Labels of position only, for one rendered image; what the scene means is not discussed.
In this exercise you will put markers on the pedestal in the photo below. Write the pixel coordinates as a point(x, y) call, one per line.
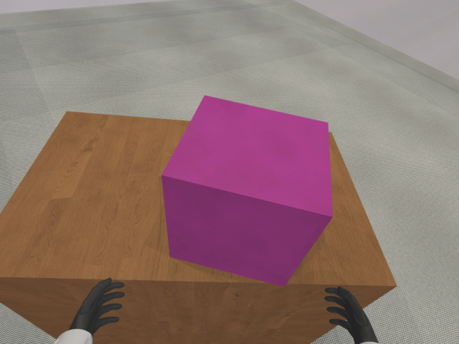
point(91, 207)

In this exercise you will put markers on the left robot hand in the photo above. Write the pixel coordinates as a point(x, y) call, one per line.
point(91, 309)

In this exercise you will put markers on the robot left forearm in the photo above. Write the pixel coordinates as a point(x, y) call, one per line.
point(75, 336)

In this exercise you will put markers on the right robot hand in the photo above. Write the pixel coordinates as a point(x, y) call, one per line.
point(357, 322)

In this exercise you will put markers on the carton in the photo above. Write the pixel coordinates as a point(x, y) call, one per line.
point(248, 190)

